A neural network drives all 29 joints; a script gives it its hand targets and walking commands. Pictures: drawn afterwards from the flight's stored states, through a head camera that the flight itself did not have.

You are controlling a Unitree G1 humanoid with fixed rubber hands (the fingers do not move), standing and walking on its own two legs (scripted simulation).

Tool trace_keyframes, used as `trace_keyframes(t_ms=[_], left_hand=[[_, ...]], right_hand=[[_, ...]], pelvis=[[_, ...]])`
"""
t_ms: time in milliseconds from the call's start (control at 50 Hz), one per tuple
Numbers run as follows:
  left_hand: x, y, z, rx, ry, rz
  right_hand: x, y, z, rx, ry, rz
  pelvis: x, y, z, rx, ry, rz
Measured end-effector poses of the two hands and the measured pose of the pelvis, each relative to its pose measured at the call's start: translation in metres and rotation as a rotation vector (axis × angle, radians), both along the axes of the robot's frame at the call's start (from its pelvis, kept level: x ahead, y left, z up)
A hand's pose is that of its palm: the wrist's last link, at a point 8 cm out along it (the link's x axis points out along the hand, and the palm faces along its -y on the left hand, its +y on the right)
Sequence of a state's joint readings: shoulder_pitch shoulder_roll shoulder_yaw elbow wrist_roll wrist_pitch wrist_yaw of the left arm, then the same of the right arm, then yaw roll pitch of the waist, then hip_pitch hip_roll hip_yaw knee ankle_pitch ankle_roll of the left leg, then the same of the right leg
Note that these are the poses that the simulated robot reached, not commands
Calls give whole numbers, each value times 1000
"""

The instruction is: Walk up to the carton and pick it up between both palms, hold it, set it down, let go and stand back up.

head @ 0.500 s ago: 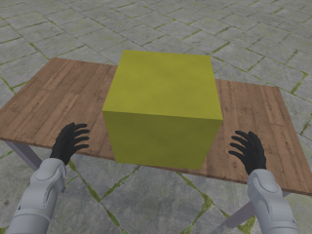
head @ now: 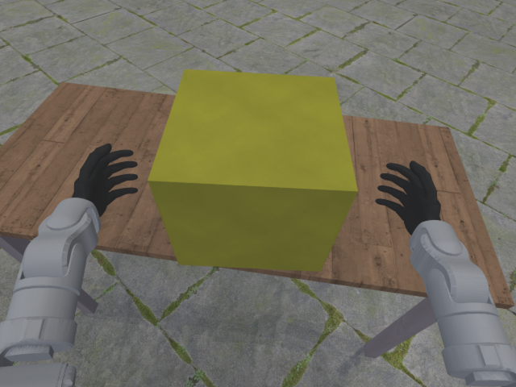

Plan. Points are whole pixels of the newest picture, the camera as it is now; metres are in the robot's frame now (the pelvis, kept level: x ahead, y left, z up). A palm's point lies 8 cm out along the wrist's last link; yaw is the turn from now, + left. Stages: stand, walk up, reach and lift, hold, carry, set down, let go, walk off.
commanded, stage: reach and lift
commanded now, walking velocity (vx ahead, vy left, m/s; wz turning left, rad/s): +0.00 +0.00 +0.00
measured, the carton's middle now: (254, 173) +0.48 +0.02 +0.03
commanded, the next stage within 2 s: none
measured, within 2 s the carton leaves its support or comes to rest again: neither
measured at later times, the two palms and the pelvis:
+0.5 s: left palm (96, 144) +0.42 +0.25 +0.15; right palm (428, 168) +0.39 -0.24 +0.14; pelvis +0.00 +0.00 +0.00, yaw +1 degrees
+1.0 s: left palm (106, 138) +0.45 +0.25 +0.14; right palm (412, 159) +0.42 -0.23 +0.13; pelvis +0.00 +0.00 +0.00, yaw +1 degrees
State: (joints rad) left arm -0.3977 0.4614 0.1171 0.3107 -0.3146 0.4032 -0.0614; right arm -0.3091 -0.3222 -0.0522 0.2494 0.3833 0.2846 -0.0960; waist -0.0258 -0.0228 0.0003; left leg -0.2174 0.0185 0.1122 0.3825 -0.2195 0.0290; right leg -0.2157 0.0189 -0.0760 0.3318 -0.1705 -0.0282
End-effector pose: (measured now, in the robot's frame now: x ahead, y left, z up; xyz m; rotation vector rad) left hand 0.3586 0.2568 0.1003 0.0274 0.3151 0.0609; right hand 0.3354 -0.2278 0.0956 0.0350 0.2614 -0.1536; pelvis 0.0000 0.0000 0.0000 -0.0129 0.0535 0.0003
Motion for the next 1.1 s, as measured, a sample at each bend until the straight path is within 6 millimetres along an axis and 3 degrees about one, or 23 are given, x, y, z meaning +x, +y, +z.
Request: trace_keyframes(t_ms=[780, 920, 1100], left_hand=[[90, -9, 72, 11, -3, 17], [93, -9, 58, 19, 9, 19], [76, -8, 0, 39, 57, 29]], right_hand=[[85, -11, 65, -11, -1, -30], [90, -7, 53, -25, 25, -29], [80, 6, -1, -28, 69, -28]], pelvis=[[-2, 2, -3, -13, 129, 16], [-3, 2, -4, -14, 139, 19], [-7, 1, -6, -18, 157, 28]])
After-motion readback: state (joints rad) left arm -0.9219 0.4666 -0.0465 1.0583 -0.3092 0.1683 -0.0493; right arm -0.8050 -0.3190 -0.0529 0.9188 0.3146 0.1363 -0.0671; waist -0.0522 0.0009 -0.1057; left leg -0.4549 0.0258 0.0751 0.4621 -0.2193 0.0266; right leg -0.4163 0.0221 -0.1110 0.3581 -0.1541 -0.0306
